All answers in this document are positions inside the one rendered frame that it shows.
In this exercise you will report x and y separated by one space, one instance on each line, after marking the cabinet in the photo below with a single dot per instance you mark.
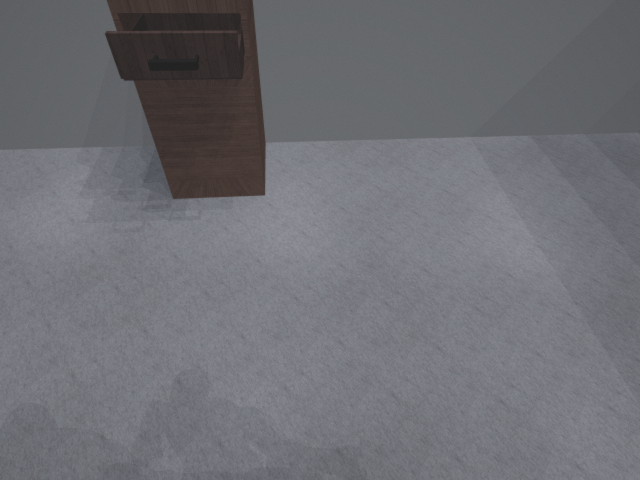
209 134

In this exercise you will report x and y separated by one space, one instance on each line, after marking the handle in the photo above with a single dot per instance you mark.
156 64

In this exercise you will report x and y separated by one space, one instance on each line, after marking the drawer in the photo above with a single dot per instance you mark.
216 37

